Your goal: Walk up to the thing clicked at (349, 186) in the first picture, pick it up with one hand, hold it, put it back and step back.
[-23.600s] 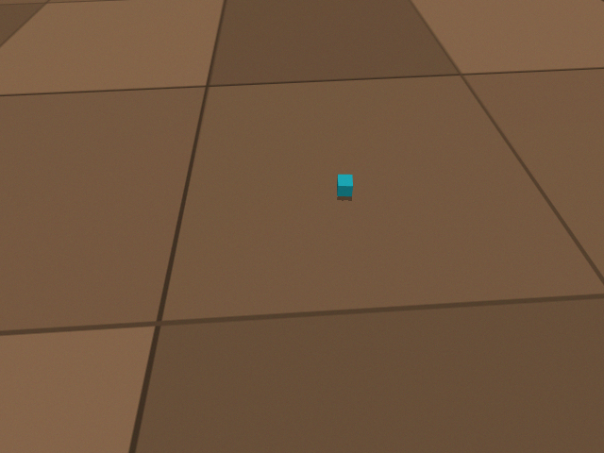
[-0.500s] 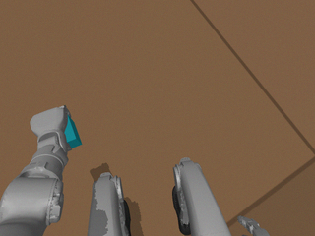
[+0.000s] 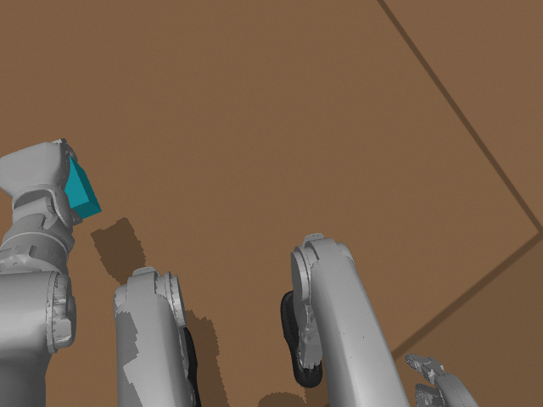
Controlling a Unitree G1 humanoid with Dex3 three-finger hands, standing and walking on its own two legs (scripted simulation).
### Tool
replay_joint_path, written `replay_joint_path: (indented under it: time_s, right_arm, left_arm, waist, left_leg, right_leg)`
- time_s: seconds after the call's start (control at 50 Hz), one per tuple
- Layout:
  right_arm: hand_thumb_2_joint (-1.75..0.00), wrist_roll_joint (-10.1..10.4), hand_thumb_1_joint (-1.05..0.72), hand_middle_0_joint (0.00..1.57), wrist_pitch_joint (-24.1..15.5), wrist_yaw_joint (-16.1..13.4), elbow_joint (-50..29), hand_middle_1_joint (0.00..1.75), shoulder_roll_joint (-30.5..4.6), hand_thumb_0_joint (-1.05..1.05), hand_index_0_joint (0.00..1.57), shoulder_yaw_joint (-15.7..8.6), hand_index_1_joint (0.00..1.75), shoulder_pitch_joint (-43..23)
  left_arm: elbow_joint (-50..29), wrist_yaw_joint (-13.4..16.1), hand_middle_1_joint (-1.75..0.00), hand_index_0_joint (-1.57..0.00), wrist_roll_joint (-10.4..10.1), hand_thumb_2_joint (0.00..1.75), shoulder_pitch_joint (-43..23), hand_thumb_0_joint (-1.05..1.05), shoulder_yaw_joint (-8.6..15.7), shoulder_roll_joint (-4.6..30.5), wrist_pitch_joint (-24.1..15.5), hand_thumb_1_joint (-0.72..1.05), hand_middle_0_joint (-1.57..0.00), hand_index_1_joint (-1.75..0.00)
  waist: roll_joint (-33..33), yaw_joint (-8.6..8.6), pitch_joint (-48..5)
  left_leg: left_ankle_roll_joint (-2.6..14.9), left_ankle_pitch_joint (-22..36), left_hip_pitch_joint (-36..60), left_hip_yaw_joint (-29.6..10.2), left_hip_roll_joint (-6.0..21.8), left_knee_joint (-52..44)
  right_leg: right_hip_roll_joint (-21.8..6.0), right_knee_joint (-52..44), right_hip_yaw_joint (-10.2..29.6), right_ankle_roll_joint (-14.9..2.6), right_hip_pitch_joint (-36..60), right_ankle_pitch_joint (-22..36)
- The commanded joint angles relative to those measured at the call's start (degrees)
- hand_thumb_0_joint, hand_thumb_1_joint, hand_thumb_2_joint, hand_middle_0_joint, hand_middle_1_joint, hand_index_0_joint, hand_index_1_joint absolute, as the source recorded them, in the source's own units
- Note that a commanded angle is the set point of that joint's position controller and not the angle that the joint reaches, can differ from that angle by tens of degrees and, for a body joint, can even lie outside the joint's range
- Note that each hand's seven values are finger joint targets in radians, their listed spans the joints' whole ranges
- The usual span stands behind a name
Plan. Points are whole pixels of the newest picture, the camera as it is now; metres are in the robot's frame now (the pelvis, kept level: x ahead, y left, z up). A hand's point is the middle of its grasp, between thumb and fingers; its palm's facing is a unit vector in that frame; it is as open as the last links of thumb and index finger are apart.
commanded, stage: crouch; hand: left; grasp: from above
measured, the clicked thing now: (64, 193) +0.46 +0.26 -0.20
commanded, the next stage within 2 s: lower in 0.44 s
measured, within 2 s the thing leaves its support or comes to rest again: rests again in 1.48 s
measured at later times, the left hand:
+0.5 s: hand (71, 195) +0.46 +0.27 -0.23, palm faces -0.42 -0.13 -0.90, open 10.8 cm
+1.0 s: hand (83, 200) +0.47 +0.27 -0.29, palm faces -0.43 -0.15 -0.89, open 10.8 cm
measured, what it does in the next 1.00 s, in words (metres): lowers itself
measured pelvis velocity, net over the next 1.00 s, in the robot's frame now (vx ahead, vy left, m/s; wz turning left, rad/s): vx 0.00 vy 0.00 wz -0.07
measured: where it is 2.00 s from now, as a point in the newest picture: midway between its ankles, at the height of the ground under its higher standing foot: (245, 373)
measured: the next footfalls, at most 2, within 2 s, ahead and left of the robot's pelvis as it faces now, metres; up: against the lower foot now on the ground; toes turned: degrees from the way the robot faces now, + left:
none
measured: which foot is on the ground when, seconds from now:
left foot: down 0.00-1.00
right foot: down 0.00-1.00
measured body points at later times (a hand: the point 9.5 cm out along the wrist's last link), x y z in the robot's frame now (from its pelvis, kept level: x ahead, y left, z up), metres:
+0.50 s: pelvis -0.01 +0.00 -0.06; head +0.24 +0.04 +0.31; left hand +0.48 +0.27 -0.18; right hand +0.01 -0.27 -0.17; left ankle +0.07 +0.13 -0.37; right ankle +0.09 -0.13 -0.37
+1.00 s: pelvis +0.00 +0.00 -0.09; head +0.27 +0.05 +0.26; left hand +0.49 +0.27 -0.24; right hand +0.00 -0.27 -0.19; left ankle +0.07 +0.13 -0.37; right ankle +0.09 -0.13 -0.37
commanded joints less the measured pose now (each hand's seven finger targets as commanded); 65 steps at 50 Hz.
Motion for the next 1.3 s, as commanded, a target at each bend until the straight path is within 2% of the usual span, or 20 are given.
replay_joint_path:
  time_s: [0.0, 0.16, 0.2, 0.22, 0.28, 0.36, 0.54, 0.58, 0.72, 0.74, 0.78, 0.8, 0.86, 0.96, 1.0, 1.08, 1.18, 1.22, 1.26, 1.28]
  right_arm:
    - [-0.9, -0.2, -0.89, 0.2, -0.5, 0.6, -0.5, 0.3, -12.7, 0.0, 0.2, -3.2, 0.3, 13.5]
    - [-0.9, -0.8, -0.9, 0.2, -1.1, 1.8, 0.1, 0.3, -14.1, 0.0, 0.2, -2.6, 0.3, 13.7]
    - [-0.9, -1.1, -0.89, 0.2, -1.1, 2.0, 0.3, 0.3, -13.3, 0.0, 0.2, -2.1, 0.3, 13.4]
    - [-0.9, -1.3, -0.9, 0.2, -1.2, 2.2, 0.4, 0.3, -13.6, 0.0, 0.2, -2.1, 0.3, 14.3]
    - [-0.9, -1.5, -0.9, 0.2, -1.4, 2.6, 0.8, 0.3, -14.0, 0.0, 0.2, -1.8, 0.3, 14.7]
    - [-0.9, -1.5, -0.9, 0.2, -1.5, 3.1, 0.9, 0.3, -14.1, 0.0, 0.2, -1.2, 0.3, 14.8]
    - [-0.9, -1.7, -0.9, 0.2, -1.6, 4.2, 1.0, 0.3, -15.5, 0.0, 0.2, -0.9, 0.3, 15.5]
    - [-0.9, -1.9, -0.91, 0.2, -1.6, 4.6, 1.4, 0.3, -15.2, 0.0, 0.2, -0.6, 0.3, 15.4]
    - [-0.9, -2.4, -0.9, 0.2, -2.0, 5.3, 0.9, 0.3, -16.3, 0.0, 0.2, 0.0, 0.3, 14.6]
    - [-0.9, -2.8, -0.91, 0.2, -2.1, 5.6, 1.1, 0.3, -16.2, 0.0, 0.2, 0.1, 0.3, 15.3]
    - [-0.9, -3.1, -0.9, 0.2, -2.1, 5.8, 0.8, 0.3, -16.3, 0.0, 0.2, 0.4, 0.3, 14.8]
    - [-0.9, -3.2, -0.91, 0.2, -2.3, 5.9, 1.0, 0.3, -16.7, 0.0, 0.2, 0.3, 0.3, 15.1]
    - [-0.9, -3.8, -0.91, 0.2, -2.6, 6.5, 1.1, 0.3, -17.1, 0.0, 0.2, 0.6, 0.3, 15.3]
    - [-0.9, -3.8, -0.9, 0.2, -2.5, 7.1, 0.6, 0.3, -17.4, 0.0, 0.2, 1.2, 0.3, 14.6]
    - [-0.9, -4.1, -0.9, 0.2, -2.7, 7.5, 0.8, 0.3, -17.4, 0.0, 0.2, 1.4, 0.3, 14.8]
    - [-0.9, -4.2, -0.9, 0.2, -3.0, 8.0, 0.9, 0.3, -18.1, 0.0, 0.2, 2.3, 0.3, 14.5]
    - [-0.9, -4.7, -0.9, 0.2, -3.5, 8.6, 0.1, 0.3, -19.5, 0.0, 0.2, 2.7, 0.3, 14.5]
    - [-0.9, -5.0, -0.9, 0.2, -4.2, 8.9, 0.0, 0.3, -19.4, 0.0, 0.2, 3.1, 0.3, 14.0]
    - [-0.9, -5.3, -0.9, 0.2, -4.1, 8.9, 0.2, 0.3, -20.2, 0.0, 0.2, 3.3, 0.3, 14.7]
    - [-0.9, -5.2, -0.9, 0.2, -4.3, 9.0, -0.1, 0.3, -20.0, 0.0, 0.2, 3.6, 0.3, 13.8]
  left_arm:
    - [-5.9, 3.1, -0.73, -0.93, 0.4, 0.84, -20.2, 0.0, 1.9, 15.3, -0.4, 0.51, -0.92, -0.73]
    - [-2.7, 4.5, -0.67, -0.93, 1.5, 0.81, -23.9, 0.0, 3.4, 19.2, -1.3, 0.48, -0.93, -0.67]
    - [-2.2, 4.8, -0.65, -0.91, 0.9, 0.77, -26.2, 0.0, 2.5, 17.9, -1.7, 0.46, -0.91, -0.66]
    - [-2.9, 4.9, -0.68, -0.92, 1.3, 0.78, -26.6, 0.0, 3.1, 18.8, -1.9, 0.48, -0.92, -0.67]
    - [-1.1, 5.0, -0.66, -0.94, 1.3, 0.8, -25.2, 0.0, 3.8, 20.6, -1.9, 0.49, -0.95, -0.67]
    - [-0.4, 4.9, -0.66, -0.95, 1.7, 0.81, -26.0, 0.0, 2.8, 19.6, -2.2, 0.5, -0.96, -0.67]
    - [-0.2, 5.5, -0.62, -0.97, 1.8, 0.88, -25.6, 0.0, 4.2, 21.6, -2.3, 0.49, -1.01, -0.66]
    - [2.0, 5.2, -0.63, -0.94, 1.9, 0.85, -25.0, 0.0, 3.0, 19.7, -2.3, 0.45, -0.97, -0.66]
    - [3.7, 6.3, -0.63, -0.91, 2.2, 0.83, -25.5, 0.0, 4.3, 22.5, -3.8, 0.42, -0.94, -0.66]
    - [1.4, 6.5, -0.63, -0.91, 2.9, 0.83, -27.5, 0.0, 4.8, 23.9, -4.4, 0.42, -0.94, -0.66]
    - [4.6, 6.6, -0.63, -0.91, 3.5, 0.85, -25.8, 0.0, 3.5, 21.5, -4.3, 0.42, -0.94, -0.67]
    - [1.3, 7.2, -0.64, -0.92, 3.1, 0.85, -28.1, 0.0, 4.7, 23.7, -4.9, 0.43, -0.95, -0.67]
    - [2.3, 8.1, -0.64, -0.92, 3.4, 0.84, -28.2, 0.0, 4.9, 24.1, -5.0, 0.45, -0.95, -0.67]
    - [3.1, 9.5, -0.59, -0.93, 3.4, 0.83, -26.0, 0.0, 5.9, 25.6, -4.3, 0.44, -0.96, -0.62]
    - [5.2, 9.5, -0.59, -0.94, 3.8, 0.83, -25.8, 0.0, 4.9, 24.1, -4.2, 0.46, -0.97, -0.62]
    - [7.9, 10.4, -0.58, -0.93, 3.6, 0.82, -25.1, 0.0, 5.1, 24.7, -4.4, 0.44, -0.96, -0.62]
    - [8.3, 11.5, -0.59, -0.96, 4.3, 0.87, -25.2, 0.0, 7.7, 28.4, -5.1, 0.48, -1.0, -0.63]
    - [9.7, 11.7, -0.57, -0.96, 4.1, 0.85, -26.1, 0.0, 6.8, 27.1, -5.4, 0.49, -1.0, -0.61]
    - [10.4, 12.2, -0.58, -0.96, 4.4, 0.85, -24.8, 0.0, 9.2, 30.4, -5.6, 0.48, -1.0, -0.62]
    - [10.7, 12.2, -0.59, -0.96, 4.4, 0.87, -25.6, 0.0, 7.9, 29.6, -5.7, 0.48, -0.99, -0.63]
  waist:
    - [13.6, -1.2, -39.2]
    - [15.4, -1.42, -37.8]
    - [15.5, -2.34, -37.6]
    - [14.3, -3.05, -38.6]
    - [14.5, -2.21, -38.3]
    - [15.5, -2.92, -37.9]
    - [15.7, -2.61, -37.5]
    - [16.0, -3.6, -35.5]
    - [15.3, -3.84, -33.1]
    - [16.7, -4.44, -33.6]
    - [16.4, -5.09, -33.0]
    - [17.4, -5.08, -34.3]
    - [17.5, -5.88, -34.0]
    - [20.0, -4.69, -35.0]
    - [19.1, -6.09, -33.2]
    - [18.7, -6.67, -30.9]
    - [19.5, -7.38, -30.8]
    - [19.0, -8.06, -28.8]
    - [19.6, -7.77, -29.5]
    - [20.1, -7.89, -28.7]
  left_leg:
    - [2.48, 14.4, 25.8, 4.8, -1.2, -11.5]
    - [2.45, 10.2, 23.0, 4.4, -1.4, -9.1]
    - [2.61, 9.4, 21.5, 4.8, -1.4, -7.6]
    - [2.81, 9.8, 21.5, 4.8, -1.6, -6.9]
    - [2.93, 10.3, 19.6, 5.3, -1.7, -5.7]
    - [2.63, 11.3, 19.8, 4.6, -1.5, -4.6]
    - [2.73, 13.0, 18.4, 4.4, -1.5, -2.3]
    - [2.54, 13.3, 17.8, 4.2, -1.5, -1.7]
    - [2.82, 11.7, 14.4, 4.2, -1.7, 0.3]
    - [2.61, 11.7, 15.2, 4.0, -1.7, 0.5]
    - [2.63, 12.2, 15.9, 4.0, -1.6, 1.6]
    - [2.67, 12.7, 15.8, 3.8, -1.6, 1.7]
    - [2.77, 13.5, 15.6, 3.7, -1.5, 3.1]
    - [2.52, 14.3, 15.9, 3.5, -1.3, 3.0]
    - [2.52, 14.1, 15.7, 3.3, -1.3, 4.0]
    - [2.42, 14.2, 15.0, 2.4, -1.2, 4.2]
    - [2.43, 15.3, 14.7, 2.2, -1.1, 5.3]
    - [2.42, 14.2, 14.0, 2.0, -1.1, 5.5]
    - [2.43, 14.3, 13.9, 1.7, -1.0, 5.5]
    - [2.39, 13.0, 13.2, 1.6, -0.9, 5.4]
  right_leg:
    - [1.9, -10.5, -4.4, -3.42, 20.6, 14.4]
    - [2.1, -6.8, -5.3, -3.76, 14.8, 10.1]
    - [2.4, -6.7, -5.2, -3.71, 14.9, 9.8]
    - [2.3, -6.6, -5.2, -3.48, 15.9, 10.2]
    - [2.3, -5.8, -5.0, -3.35, 16.3, 10.6]
    - [2.5, -3.9, -5.8, -3.61, 14.3, 11.4]
    - [2.6, -1.7, -6.5, -3.36, 13.6, 13.3]
    - [2.6, -1.0, -6.7, -3.45, 12.6, 13.7]
    - [2.9, 0.3, -7.3, -3.29, 11.7, 12.4]
    - [3.0, 1.0, -7.5, -3.43, 11.8, 12.3]
    - [3.1, 1.1, -7.7, -3.29, 11.1, 13.0]
    - [3.1, 1.6, -8.0, -3.26, 11.7, 13.6]
    - [3.1, 2.1, -8.2, -3.02, 11.6, 14.9]
    - [3.4, 2.9, -8.5, -3.12, 12.2, 15.3]
    - [3.5, 3.5, -8.8, -3.05, 11.0, 15.5]
    - [3.6, 4.2, -9.6, -3.22, 10.0, 15.4]
    - [3.9, 4.7, -10.0, -3.11, 11.3, 16.5]
    - [3.8, 4.7, -10.4, -3.05, 9.9, 15.7]
    - [4.0, 4.6, -10.4, -3.07, 11.2, 15.7]
    - [4.1, 4.9, -10.6, -3.23, 10.4, 14.5]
